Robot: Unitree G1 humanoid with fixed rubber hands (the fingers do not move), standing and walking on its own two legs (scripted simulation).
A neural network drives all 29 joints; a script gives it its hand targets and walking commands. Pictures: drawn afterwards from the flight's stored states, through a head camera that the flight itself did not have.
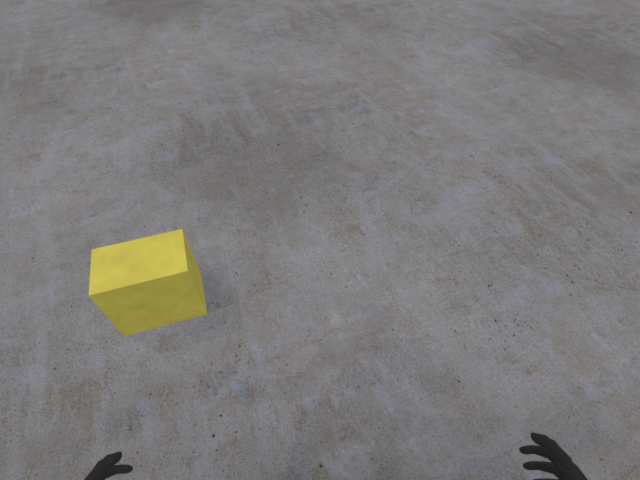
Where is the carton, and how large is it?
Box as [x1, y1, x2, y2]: [89, 229, 206, 336]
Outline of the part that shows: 182,229 92,249 89,296 124,336 206,313 201,276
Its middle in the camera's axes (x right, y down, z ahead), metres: -0.58 +0.14 +1.33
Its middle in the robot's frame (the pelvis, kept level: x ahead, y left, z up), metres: +0.82 +0.57 -0.64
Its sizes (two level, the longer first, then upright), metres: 0.289 0.184 0.271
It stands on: the floor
